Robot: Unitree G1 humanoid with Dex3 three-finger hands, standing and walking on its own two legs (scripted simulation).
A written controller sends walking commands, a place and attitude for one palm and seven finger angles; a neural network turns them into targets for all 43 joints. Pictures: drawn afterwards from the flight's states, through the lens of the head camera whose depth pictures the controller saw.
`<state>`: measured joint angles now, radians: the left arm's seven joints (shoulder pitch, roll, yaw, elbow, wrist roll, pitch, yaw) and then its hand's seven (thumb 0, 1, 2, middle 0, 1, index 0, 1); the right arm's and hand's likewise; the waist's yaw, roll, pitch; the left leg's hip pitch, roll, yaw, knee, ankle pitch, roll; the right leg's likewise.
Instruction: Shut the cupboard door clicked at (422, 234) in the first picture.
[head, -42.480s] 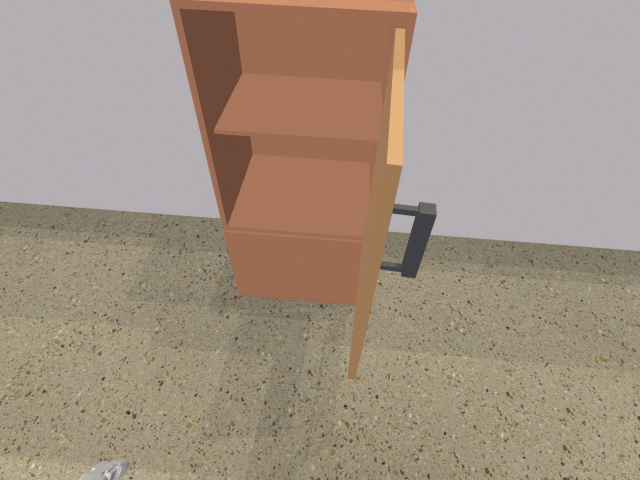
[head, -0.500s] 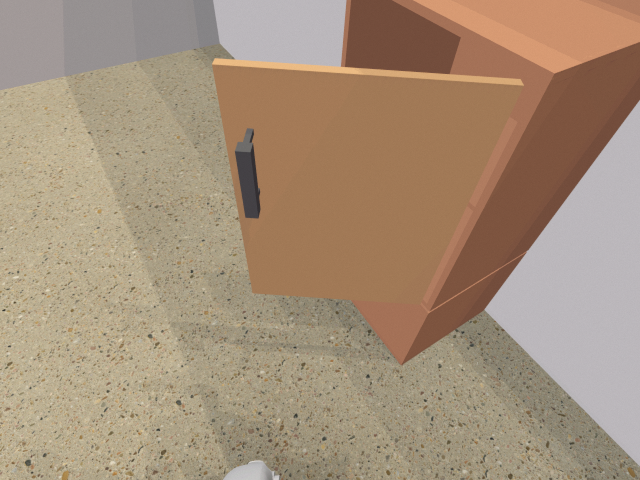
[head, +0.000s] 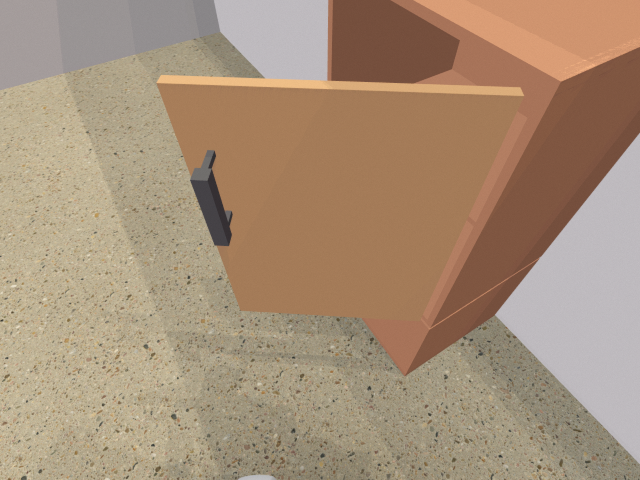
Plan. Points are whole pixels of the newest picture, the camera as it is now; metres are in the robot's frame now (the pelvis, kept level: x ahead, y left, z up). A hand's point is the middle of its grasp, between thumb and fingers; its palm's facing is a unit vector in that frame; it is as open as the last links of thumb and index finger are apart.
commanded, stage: come to a stop and stand still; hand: left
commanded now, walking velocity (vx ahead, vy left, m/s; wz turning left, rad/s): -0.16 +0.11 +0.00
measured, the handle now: (216, 199) +0.47 +0.18 +0.05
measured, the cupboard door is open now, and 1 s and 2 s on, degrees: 55 55 55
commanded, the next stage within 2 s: look again from close up in 0.88 s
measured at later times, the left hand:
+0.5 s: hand out of the picture +0.00 +0.19 -0.16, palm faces +0.00 -0.97 -0.23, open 7.3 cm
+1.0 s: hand out of the picture -0.07 +0.14 -0.17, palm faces +0.01 -0.99 -0.13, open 7.3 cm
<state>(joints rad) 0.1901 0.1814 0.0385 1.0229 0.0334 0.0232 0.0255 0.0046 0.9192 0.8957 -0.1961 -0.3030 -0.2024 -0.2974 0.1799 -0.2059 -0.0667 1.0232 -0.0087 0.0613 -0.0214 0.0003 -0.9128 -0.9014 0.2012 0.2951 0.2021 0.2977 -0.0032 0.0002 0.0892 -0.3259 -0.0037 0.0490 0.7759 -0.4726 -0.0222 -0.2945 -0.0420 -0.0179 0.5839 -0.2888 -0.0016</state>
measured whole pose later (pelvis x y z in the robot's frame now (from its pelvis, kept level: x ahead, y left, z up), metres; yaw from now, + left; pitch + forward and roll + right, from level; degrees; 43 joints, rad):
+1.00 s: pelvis -0.05 -0.01 +0.01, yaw +0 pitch -2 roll +0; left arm 0.30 0.12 -0.01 1.14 0.01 -0.01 0.03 0.00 0.91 0.90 -0.20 -0.30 -0.20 -0.30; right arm 0.33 -0.13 0.00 1.16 -0.01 0.01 -0.03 0.00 -0.91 -0.90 0.20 0.29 0.20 0.30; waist -0.01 -0.02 0.05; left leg -0.19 0.04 0.05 0.40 -0.18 -0.01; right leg -0.11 0.04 -0.01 0.38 -0.24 -0.03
